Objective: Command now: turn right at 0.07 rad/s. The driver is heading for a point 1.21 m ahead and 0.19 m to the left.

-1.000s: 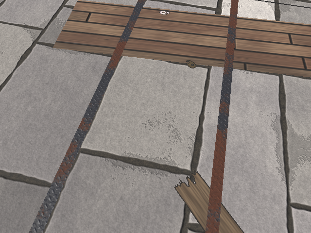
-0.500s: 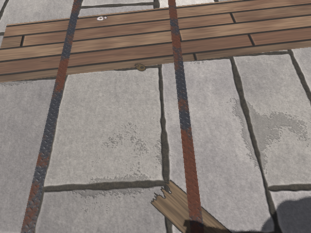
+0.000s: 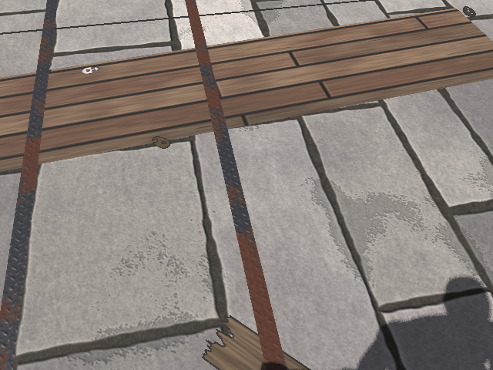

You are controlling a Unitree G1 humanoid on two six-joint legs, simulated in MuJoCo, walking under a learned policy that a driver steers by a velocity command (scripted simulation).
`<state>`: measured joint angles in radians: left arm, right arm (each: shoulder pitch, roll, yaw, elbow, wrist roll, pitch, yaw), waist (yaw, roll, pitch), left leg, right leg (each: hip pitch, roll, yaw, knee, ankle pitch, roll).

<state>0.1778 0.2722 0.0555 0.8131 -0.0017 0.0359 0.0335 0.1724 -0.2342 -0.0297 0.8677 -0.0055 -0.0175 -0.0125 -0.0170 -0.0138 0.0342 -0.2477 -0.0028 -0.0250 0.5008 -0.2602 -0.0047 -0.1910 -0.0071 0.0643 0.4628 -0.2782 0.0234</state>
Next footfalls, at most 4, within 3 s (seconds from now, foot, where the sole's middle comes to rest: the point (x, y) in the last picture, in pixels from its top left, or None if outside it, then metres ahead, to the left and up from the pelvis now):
0.74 right None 0.42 -0.12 -0.77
1.28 left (199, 296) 0.70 0.15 -0.77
1.80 right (229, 198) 1.06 0.06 -0.77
2.28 left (144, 167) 1.20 0.37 -0.77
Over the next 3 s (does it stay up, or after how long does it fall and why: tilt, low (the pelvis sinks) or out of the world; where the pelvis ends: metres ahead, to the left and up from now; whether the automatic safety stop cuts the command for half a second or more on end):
stays up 1.19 0.22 0.00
